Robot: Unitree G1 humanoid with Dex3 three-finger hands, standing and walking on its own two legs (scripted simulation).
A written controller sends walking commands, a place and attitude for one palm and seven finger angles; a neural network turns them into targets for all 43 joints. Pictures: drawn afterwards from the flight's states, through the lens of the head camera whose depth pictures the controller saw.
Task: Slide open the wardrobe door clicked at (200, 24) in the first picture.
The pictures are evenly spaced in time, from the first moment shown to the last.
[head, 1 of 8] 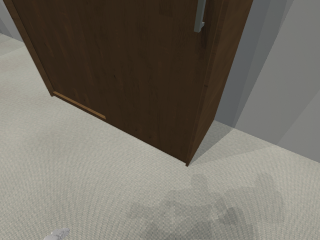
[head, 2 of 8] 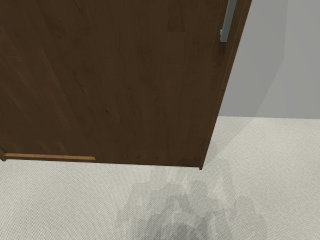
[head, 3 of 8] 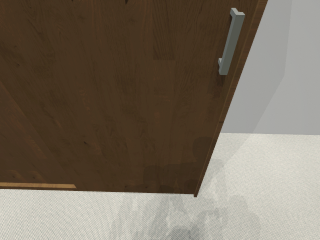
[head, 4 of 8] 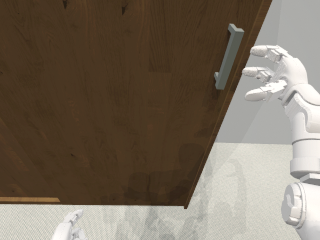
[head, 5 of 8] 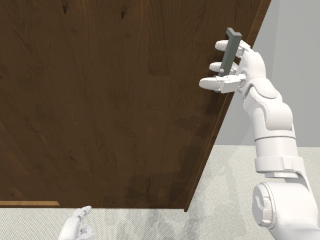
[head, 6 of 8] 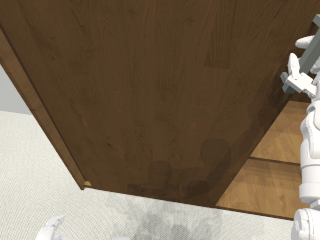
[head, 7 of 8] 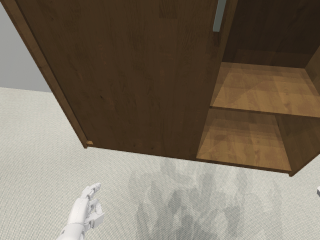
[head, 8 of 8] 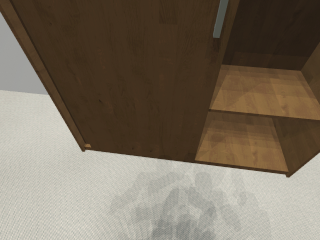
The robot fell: no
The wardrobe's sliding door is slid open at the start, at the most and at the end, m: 0.00 0.64 0.63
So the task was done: yes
